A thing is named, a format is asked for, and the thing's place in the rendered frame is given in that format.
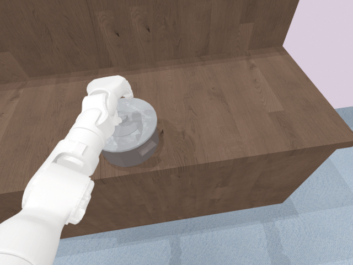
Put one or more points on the pot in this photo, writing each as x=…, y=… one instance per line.
x=135, y=156

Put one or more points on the robot left hand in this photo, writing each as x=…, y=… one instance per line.
x=118, y=85

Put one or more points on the knob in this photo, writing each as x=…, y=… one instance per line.
x=123, y=115

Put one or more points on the lid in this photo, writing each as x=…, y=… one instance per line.
x=140, y=126

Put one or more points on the robot left forearm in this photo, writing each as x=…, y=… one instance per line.
x=83, y=144

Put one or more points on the robot left upper arm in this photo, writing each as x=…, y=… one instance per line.
x=31, y=237

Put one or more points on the table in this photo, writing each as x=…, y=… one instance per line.
x=240, y=125

